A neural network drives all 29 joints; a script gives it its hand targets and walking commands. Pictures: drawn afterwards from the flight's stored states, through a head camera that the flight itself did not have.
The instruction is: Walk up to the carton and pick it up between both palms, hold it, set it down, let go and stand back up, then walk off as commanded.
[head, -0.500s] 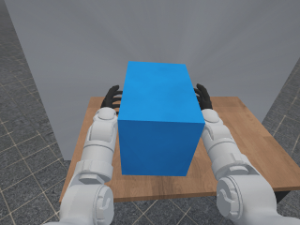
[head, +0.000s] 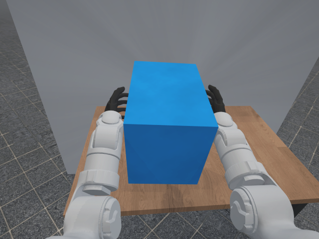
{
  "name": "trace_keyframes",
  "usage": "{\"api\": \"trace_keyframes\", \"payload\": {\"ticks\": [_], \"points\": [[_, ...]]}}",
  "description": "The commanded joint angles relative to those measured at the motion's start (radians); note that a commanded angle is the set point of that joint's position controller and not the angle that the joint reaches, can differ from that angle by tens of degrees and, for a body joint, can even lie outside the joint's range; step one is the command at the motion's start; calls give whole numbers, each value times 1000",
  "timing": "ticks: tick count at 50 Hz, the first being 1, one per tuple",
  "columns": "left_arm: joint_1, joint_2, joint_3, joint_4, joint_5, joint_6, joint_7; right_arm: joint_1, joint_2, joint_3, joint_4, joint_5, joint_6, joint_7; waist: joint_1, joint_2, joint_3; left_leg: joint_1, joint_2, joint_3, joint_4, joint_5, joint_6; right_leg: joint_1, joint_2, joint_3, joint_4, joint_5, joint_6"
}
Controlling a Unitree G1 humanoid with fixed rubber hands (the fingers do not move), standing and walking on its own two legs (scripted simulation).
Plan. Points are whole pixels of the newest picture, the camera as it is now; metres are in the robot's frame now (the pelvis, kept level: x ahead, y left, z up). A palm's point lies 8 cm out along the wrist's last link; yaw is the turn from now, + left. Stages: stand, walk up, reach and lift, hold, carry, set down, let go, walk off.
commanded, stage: hold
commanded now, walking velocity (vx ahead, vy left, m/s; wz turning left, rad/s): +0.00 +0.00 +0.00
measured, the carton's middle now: (164, 119) +0.39 +0.03 +0.17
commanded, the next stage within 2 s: none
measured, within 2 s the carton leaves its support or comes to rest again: neither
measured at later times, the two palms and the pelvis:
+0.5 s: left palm (111, 115) +0.35 +0.16 +0.20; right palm (217, 113) +0.37 -0.11 +0.21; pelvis +0.00 +0.00 +0.00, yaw +0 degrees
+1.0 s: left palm (113, 112) +0.36 +0.16 +0.20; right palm (219, 112) +0.37 -0.11 +0.21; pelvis +0.00 +0.00 +0.00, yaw +0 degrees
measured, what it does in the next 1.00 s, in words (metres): stands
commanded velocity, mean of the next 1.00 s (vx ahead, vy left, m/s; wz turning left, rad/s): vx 0.00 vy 0.00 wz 0.00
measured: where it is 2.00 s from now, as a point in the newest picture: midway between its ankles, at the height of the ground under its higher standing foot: outside the picture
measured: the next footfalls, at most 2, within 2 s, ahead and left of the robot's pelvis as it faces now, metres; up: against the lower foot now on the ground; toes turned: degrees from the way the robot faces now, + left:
none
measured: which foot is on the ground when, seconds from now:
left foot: down 0.00-1.00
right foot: down 0.00-1.00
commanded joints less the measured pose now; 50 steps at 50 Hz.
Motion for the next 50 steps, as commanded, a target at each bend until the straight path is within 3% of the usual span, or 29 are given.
{"api": "trace_keyframes", "payload": {"ticks": [1,4,5,10,12,15,18,19,21,22,25,27,29,30,31,33,35,38,39,42,45,49,50], "points": [[-680,-716,-347,-223,-110,-56,-185,-763,575,302,-332,137,-67,84,-115,58,-310,330,-33,-27,-122,45,-33,-88,26,-109,-100,61,17],[-679,-727,-392,-293,-131,-53,-179,-715,579,340,-365,161,-59,76,-125,77,-335,359,-36,-29,-100,131,-42,-74,30,-112,-89,130,21],[-642,-715,-371,-240,-121,-40,-183,-727,561,322,-349,158,-51,75,-119,62,-293,347,-36,-28,-106,99,-38,-83,31,-112,-99,96,20],[-667,-709,-356,-254,-104,-26,-199,-723,550,290,-328,137,-43,80,-132,66,-262,315,-35,-24,-141,6,-35,-95,25,-112,-102,38,22],[-663,-701,-326,-200,-91,-22,-206,-752,560,283,-337,131,-46,81,-114,50,-226,283,-38,-15,-152,-55,-26,-98,23,-109,-110,-21,23],[-713,-717,-359,-267,-108,-34,-196,-756,572,290,-340,134,-54,87,-125,66,-284,307,-29,-27,-145,-21,-33,-98,27,-110,-95,13,17],[-715,-713,-349,-232,-104,-39,-194,-748,566,264,-306,114,-54,92,-125,81,-258,299,-28,-28,-162,-85,-32,-122,22,-111,-103,-37,15],[-721,-716,-350,-236,-109,-42,-195,-760,574,271,-324,118,-57,92,-123,58,-275,294,-27,-30,-162,-81,-28,-107,24,-111,-100,-35,12],[-716,-726,-372,-236,-116,-44,-191,-746,571,276,-317,117,-56,88,-140,58,-284,313,-27,-33,-156,-60,-32,-112,24,-115,-99,-11,16],[-689,-723,-371,-240,-114,-40,-191,-758,574,294,-338,126,-60,87,-127,52,-278,301,-32,-24,-151,-32,-29,-89,21,-107,-106,17,17],[-686,-723,-372,-251,-115,-39,-197,-743,588,310,-382,132,-62,77,-137,50,-315,332,-34,-22,-130,24,-29,-84,24,-113,-102,47,17],[-684,-726,-391,-276,-127,-40,-188,-715,568,309,-350,137,-57,76,-145,77,-294,335,-33,-25,-123,50,-39,-98,26,-118,-96,65,18],[-674,-714,-391,-303,-131,-40,-190,-705,595,346,-398,161,-56,71,-125,73,-327,345,-39,-20,-107,123,-33,-73,26,-112,-91,122,22],[-663,-714,-392,-291,-127,-35,-191,-730,590,357,-418,161,-55,69,-135,49,-330,355,-41,-20,-105,117,-29,-75,26,-112,-97,119,22],[-657,-703,-388,-274,-118,-30,-195,-705,577,347,-392,159,-48,64,-139,70,-307,348,-41,-18,-107,103,-35,-78,21,-111,-101,102,22],[-638,-689,-363,-257,-99,-20,-200,-692,572,348,-369,151,-42,66,-124,55,-268,342,-38,-16,-119,68,-25,-90,21,-110,-108,69,25],[-630,-692,-356,-268,-93,-14,-205,-688,576,336,-376,148,-38,66,-134,53,-260,329,-37,-15,-121,63,-29,-77,20,-112,-105,71,25],[-662,-696,-351,-253,-93,-16,-206,-734,569,312,-378,139,-46,74,-122,65,-271,316,-35,-16,-142,-4,-23,-102,17,-114,-110,15,24],[-665,-710,-362,-263,-103,-22,-207,-733,576,326,-397,142,-50,70,-134,53,-294,314,-33,-18,-134,11,-25,-86,17,-110,-112,30,21],[-655,-699,-361,-274,-99,-23,-203,-721,588,350,-407,156,-49,71,-117,50,-296,333,-38,-12,-127,54,-23,-85,20,-108,-101,58,25],[-666,-713,-398,-322,-120,-29,-198,-714,595,369,-430,168,-54,65,-130,64,-334,360,-39,-17,-106,114,-32,-68,24,-114,-96,110,26],[-651,-706,-389,-309,-111,-19,-203,-707,581,362,-416,167,-47,62,-139,65,-309,358,-36,-17,-114,98,-30,-71,22,-113,-103,99,25],[-646,-692,-366,-266,-90,-8,-206,-706,564,341,-390,155,-39,66,-131,58,-259,337,-35,-16,-127,47,-26,-92,20,-112,-107,45,24]]}}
